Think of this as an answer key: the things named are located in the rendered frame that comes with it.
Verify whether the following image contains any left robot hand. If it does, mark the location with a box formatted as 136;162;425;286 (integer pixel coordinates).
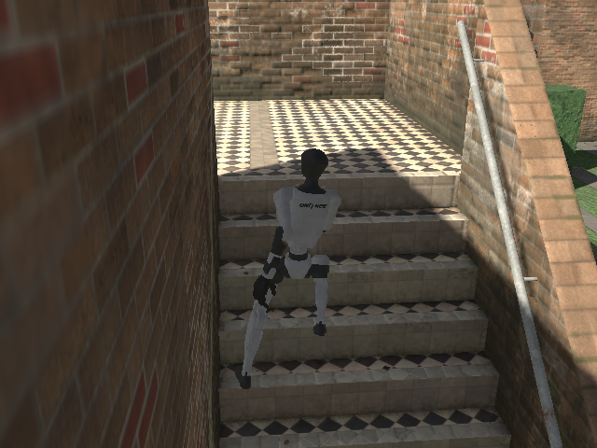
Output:
253;275;276;309

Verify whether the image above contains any robot right upper arm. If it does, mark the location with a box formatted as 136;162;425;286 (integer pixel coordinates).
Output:
324;189;341;231

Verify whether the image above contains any robot left upper arm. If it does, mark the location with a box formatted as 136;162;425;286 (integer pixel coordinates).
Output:
273;187;294;241

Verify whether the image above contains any left robot forearm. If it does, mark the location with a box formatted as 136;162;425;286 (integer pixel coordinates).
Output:
261;226;287;279

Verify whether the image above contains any left robot shin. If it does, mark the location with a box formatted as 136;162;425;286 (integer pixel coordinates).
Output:
242;312;263;376

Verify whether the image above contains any robot right thigh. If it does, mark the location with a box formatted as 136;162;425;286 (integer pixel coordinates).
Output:
311;255;329;282

